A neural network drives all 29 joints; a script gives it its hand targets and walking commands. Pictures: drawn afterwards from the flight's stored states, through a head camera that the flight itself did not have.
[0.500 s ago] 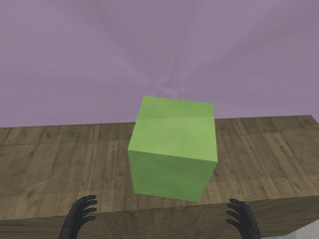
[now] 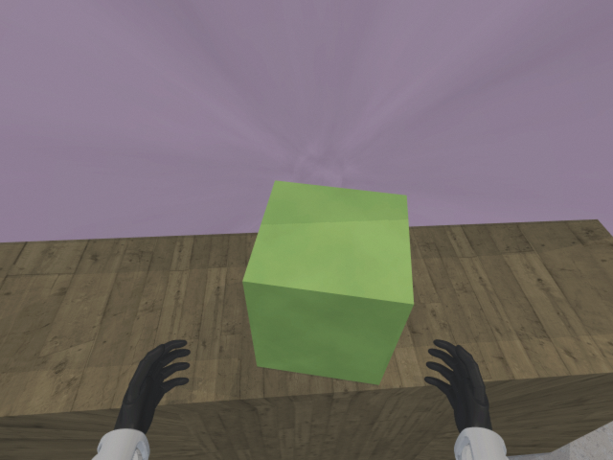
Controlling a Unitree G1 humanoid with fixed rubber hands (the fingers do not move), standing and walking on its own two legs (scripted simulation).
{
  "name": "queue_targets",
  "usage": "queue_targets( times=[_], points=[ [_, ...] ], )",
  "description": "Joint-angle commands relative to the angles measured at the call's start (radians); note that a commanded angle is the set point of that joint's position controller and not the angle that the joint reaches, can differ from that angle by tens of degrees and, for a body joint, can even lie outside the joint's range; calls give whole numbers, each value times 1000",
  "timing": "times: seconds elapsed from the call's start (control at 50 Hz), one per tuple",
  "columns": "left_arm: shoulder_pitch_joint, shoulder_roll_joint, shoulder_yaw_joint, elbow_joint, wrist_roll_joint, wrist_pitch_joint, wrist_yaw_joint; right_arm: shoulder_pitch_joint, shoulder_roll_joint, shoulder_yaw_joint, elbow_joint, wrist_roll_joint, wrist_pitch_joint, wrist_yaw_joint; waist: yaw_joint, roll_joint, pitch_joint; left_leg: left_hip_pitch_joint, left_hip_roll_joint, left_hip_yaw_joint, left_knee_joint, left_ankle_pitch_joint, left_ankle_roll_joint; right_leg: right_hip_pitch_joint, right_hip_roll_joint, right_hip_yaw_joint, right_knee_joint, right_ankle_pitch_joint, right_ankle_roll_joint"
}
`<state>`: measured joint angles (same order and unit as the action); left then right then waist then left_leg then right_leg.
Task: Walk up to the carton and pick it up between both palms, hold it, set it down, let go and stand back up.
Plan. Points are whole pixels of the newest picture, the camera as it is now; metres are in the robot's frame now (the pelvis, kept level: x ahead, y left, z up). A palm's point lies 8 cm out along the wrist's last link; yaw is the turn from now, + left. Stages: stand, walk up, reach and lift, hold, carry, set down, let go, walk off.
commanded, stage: reach and lift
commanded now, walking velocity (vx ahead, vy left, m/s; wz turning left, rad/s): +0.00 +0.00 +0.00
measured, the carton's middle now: (328, 284) +0.38 -0.03 -0.03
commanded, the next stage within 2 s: none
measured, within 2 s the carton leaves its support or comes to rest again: neither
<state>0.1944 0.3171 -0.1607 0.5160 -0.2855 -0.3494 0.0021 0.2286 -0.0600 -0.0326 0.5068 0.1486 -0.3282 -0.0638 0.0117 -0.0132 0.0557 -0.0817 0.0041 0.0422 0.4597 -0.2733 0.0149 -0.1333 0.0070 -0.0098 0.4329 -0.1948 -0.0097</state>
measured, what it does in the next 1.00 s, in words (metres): stands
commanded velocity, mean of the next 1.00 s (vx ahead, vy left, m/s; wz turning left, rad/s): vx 0.00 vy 0.00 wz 0.00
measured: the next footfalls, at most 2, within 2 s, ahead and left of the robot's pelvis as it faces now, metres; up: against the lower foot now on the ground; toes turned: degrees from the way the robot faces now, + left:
none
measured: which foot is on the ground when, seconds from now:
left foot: down 0.00-1.00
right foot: down 0.00-1.00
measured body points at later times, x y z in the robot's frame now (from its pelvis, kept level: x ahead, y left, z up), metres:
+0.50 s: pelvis +0.03 +0.00 +0.01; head +0.02 +0.01 +0.46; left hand +0.29 +0.22 +0.04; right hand +0.26 -0.21 +0.03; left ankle -0.01 +0.10 -0.74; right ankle +0.03 -0.12 -0.74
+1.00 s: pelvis +0.01 +0.00 +0.01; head +0.03 +0.01 +0.46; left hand +0.37 +0.20 +0.10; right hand +0.31 -0.23 +0.08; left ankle -0.01 +0.10 -0.74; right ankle +0.03 -0.12 -0.74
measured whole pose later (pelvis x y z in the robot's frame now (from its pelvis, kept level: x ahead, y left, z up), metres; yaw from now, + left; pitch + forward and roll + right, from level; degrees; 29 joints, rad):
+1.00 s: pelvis +0.01 +0.00 +0.01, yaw -1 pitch -2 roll -1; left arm -0.27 0.29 0.09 0.16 -0.21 0.38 -0.04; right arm -0.12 -0.22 -0.05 0.11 0.29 0.24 -0.14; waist -0.05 -0.01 0.05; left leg -0.08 0.01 0.05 0.33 -0.22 0.02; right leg -0.13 0.01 0.00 0.29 -0.13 0.00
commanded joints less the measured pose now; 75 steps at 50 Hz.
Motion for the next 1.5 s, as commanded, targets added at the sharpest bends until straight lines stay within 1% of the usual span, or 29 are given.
queue_targets(
  times=[0.0, 0.06, 0.12, 0.18, 0.26, 0.3, 0.34, 0.38, 0.4, 0.44, 0.52, 0.62, 0.64, 0.68, 0.76, 0.82, 0.86, 0.9, 0.94, 0.98, 1.04, 1.1, 1.18, 1.2, 1.28, 1.3, 1.34, 1.42, 1.48],
  points=[
    [-151, 119, 65, -190, -13, 12, -6, -122, -88, -19, -236, 3, 10, -22, -16, 33, -74, -163, 8, -33, -144, 77, -38, 169, -10, 81, -70, 54, -47],
    [-158, 116, 86, -228, 1, 59, -17, -112, -87, -5, -276, 18, 56, -30, -5, 57, -93, -125, 7, -33, -154, 126, -43, 181, -9, 83, -88, 71, -51],
    [-157, 112, 107, -254, 9, 107, -26, -120, -101, -4, -324, 20, 93, -43, -12, 29, -93, -102, 3, -31, -152, 179, -40, 196, -4, 80, -98, 124, -44],
    [-196, 107, 124, -301, 19, 165, -32, -132, -105, -6, -373, 24, 140, -54, -13, 43, -76, -86, 2, -30, -164, 191, -39, 187, -13, 83, -115, 139, -43],
    [-197, 122, 150, -432, 9, 225, -34, -107, -109, 5, -522, 35, 190, -63, -11, 28, -137, -64, -1, -26, -163, 233, -31, 211, -13, 83, -118, 205, -30],
    [-236, 123, 153, -477, 9, 256, -28, -140, -127, -19, -561, 33, 220, -61, -8, 47, -148, -60, 5, -27, -168, 242, -39, 194, -8, 72, -118, 193, -36],
    [-204, 107, 167, -480, 30, 296, -28, -108, -132, -12, -558, 41, 243, -64, -12, 67, -127, -35, 9, -30, -156, 318, -50, 199, -6, 71, -121, 252, -38],
    [-241, 103, 178, -477, 29, 339, -37, -141, -142, -18, -554, 47, 277, -70, -19, 54, -129, -38, 12, -32, -169, 278, -44, 188, -8, 71, -131, 223, -35],
    [-273, 124, 189, -531, 23, 353, -35, -162, -147, -19, -608, 49, 287, -71, -10, 56, -162, -35, 11, -28, -171, 277, -40, 199, -11, 73, -130, 227, -32],
    [-308, 127, 198, -547, 13, 378, -37, -182, -151, -25, -642, 48, 310, -73, -22, 33, -181, -46, 6, -28, -173, 266, -33, 210, -15, 74, -127, 254, -18],
    [-313, 122, 225, -610, 21, 427, -38, -175, -185, -32, -673, 71, 344, -78, -32, 49, -233, 4, 10, -35, -143, 425, -53, 231, 4, 61, -114, 377, -17],
    [-400, 94, 242, -578, 44, 530, -46, -251, -209, -44, -625, 88, 412, -81, -46, 67, -181, 0, 15, -33, -161, 372, -53, 187, 8, 56, -137, 286, -29],
    [-482, 101, 234, -611, 23, 542, -46, -331, -226, -61, -677, 93, 419, -81, -47, 58, -232, -10, 14, -30, -163, 348, -50, 176, 11, 50, -137, 263, -28],
    [-470, 94, 249, -634, 28, 570, -43, -327, -230, -64, -698, 103, 429, -77, -39, 59, -244, 2, 17, -28, -155, 397, -52, 183, 18, 48, -134, 300, -32],
    [-563, 105, 280, -575, 44, 621, -51, -416, -250, -63, -676, 104, 470, -80, -46, 13, -268, -18, 8, -26, -156, 376, -39, 200, 21, 47, -127, 323, -16],
    [-624, 108, 298, -576, 69, 654, -46, -455, -262, -54, -634, 135, 492, -79, -49, 44, -269, -7, 5, -23, -154, 392, -44, 199, 21, 49, -126, 330, -19],
    [-689, 104, 302, -518, 69, 681, -47, -530, -272, -63, -596, 132, 517, -79, -58, 30, -254, -39, 5, -22, -178, 300, -31, 184, 18, 47, -135, 260, -19],
    [-743, 122, 307, -537, 60, 678, -41, -574, -266, -74, -615, 133, 518, -77, -54, 35, -315, -47, 3, -16, -180, 259, -24, 188, 15, 46, -124, 251, -14],
    [-760, 125, 320, -537, 84, 685, -33, -587, -272, -71, -580, 138, 515, -78, -53, 58, -350, -12, 2, -15, -161, 320, -32, 205, 19, 44, -116, 305, -14],
    [-806, 128, 318, -501, 84, 702, -41, -631, -278, -67, -539, 143, 524, -83, -73, 48, -348, -4, -1, -15, -152, 345, -33, 209, 19, 43, -116, 346, -8],
    [-853, 145, 324, -447, 80, 712, -45, -696, -277, -48, -530, 154, 530, -89, -67, 28, -379, -36, -10, -12, -155, 314, -17, 236, 15, 44, -101, 367, 3],
    [-955, 158, 324, -364, 71, 721, -52, -791, -278, -64, -466, 146, 558, -93, -84, -7, -355, -71, -11, -15, -173, 239, -1, 222, 14, 44, -105, 331, 9],
    [-1026, 169, 314, -361, 70, 721, -47, -854, -286, -63, -440, 156, 568, -95, -91, 22, -430, -49, -11, -18, -156, 280, -7, 238, 21, 30, -95, 352, 7],
    [-1094, 189, 321, -314, 70, 724, -46, -930, -299, -72, -422, 151, 572, -93, -86, 26, -437, -58, -13, -14, -154, 256, -5, 207, 21, 29, -98, 318, 7],
    [-1133, 187, 324, -261, 83, 740, -40, -965, -311, -77, -350, 150, 588, -88, -90, 28, -426, -33, -9, -18, -148, 284, -11, 192, 29, 21, -103, 320, 5],
    [-1146, 188, 317, -287, 80, 740, -39, -983, -321, -80, -369, 155, 586, -89, -97, 26, -482, -13, -9, -20, -138, 311, -15, 202, 33, 14, -100, 346, 9],
    [-1216, 195, 304, -217, 83, 746, -35, -1043, -316, -81, -297, 153, 597, -87, -103, 55, -459, -38, -15, -21, -137, 269, -14, 179, 26, 17, -104, 310, 5],
    [-1258, 211, 321, -173, 88, 732, -39, -1094, -303, -60, -267, 161, 593, -96, -99, 33, -519, -59, -24, -16, -131, 311, -2, 248, 18, 28, -80, 428, 23],
    [-1239, 189, 319, -79, 113, 722, -52, -1098, -289, -36, -189, 172, 590, -97, -94, 32, -461, -44, -22, -24, -125, 346, -10, 237, 30, 16, -92, 413, 17]
  ],
)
